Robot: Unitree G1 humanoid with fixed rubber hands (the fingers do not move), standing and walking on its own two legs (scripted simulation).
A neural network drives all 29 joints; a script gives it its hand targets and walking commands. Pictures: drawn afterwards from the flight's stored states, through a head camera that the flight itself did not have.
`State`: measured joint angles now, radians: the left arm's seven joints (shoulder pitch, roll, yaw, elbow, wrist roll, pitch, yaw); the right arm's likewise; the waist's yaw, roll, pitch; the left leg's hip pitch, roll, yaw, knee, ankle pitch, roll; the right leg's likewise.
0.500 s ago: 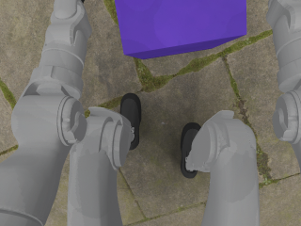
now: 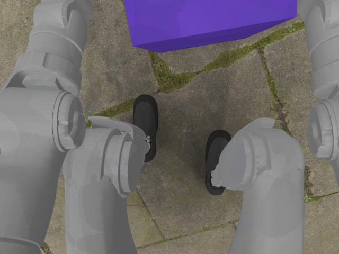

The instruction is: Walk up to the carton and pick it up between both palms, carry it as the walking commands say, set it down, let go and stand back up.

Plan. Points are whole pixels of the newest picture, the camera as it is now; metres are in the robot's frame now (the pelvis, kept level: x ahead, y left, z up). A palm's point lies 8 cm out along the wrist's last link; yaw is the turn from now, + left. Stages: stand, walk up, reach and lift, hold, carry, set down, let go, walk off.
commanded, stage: reach and lift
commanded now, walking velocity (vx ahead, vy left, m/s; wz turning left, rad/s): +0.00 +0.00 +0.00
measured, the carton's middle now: out of the picture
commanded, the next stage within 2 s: none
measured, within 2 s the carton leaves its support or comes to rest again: leaves its support in 1.14 s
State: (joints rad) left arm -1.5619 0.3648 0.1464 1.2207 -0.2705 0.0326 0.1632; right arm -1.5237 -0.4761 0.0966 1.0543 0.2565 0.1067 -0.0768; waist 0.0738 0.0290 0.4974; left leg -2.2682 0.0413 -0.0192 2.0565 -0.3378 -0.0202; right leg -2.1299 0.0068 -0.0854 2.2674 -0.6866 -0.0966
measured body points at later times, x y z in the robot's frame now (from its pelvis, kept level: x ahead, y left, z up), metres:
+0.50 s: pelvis +0.00 +0.00 +0.00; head +0.37 -0.01 +0.24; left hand +0.57 +0.18 -0.16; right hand +0.59 -0.14 -0.17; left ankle +0.18 +0.14 -0.34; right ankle +0.09 -0.09 -0.34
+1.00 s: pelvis +0.01 +0.00 -0.01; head +0.37 -0.02 +0.24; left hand +0.58 +0.18 -0.16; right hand +0.59 -0.14 -0.17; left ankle +0.18 +0.14 -0.34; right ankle +0.09 -0.09 -0.34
